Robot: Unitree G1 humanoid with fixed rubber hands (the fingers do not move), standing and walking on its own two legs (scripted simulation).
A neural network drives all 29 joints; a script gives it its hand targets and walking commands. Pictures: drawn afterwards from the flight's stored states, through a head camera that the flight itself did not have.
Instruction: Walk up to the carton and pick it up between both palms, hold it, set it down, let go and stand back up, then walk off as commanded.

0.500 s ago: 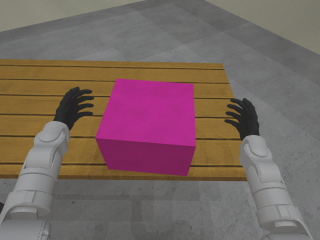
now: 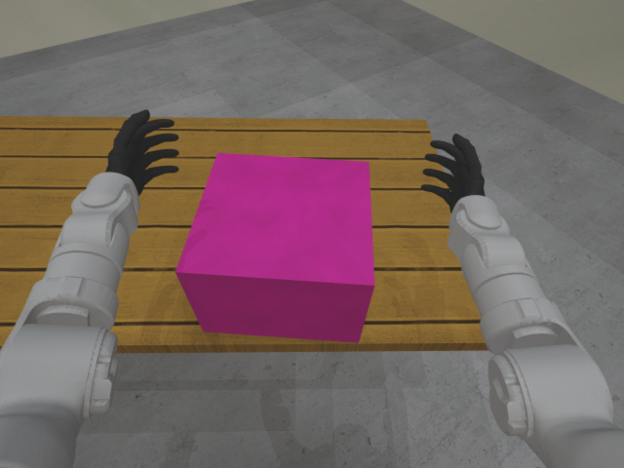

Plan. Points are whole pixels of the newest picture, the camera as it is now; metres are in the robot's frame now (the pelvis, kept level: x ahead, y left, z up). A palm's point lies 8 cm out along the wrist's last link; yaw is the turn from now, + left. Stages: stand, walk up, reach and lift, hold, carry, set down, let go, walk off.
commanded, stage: reach and lift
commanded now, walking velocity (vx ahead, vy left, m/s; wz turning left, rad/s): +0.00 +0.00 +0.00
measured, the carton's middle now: (286, 246) +0.45 +0.06 -0.04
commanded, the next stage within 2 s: none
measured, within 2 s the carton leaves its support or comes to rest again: neither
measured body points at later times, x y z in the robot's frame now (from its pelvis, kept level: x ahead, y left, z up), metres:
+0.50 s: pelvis +0.00 +0.00 -0.01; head +0.05 +0.01 +0.44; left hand +0.45 +0.24 +0.09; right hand +0.44 -0.19 +0.07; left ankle +0.02 +0.11 -0.75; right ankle -0.04 -0.10 -0.75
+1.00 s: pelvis -0.02 +0.01 -0.03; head +0.06 +0.02 +0.41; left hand +0.44 +0.24 +0.05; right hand +0.43 -0.19 +0.04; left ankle +0.02 +0.11 -0.75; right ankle -0.04 -0.10 -0.75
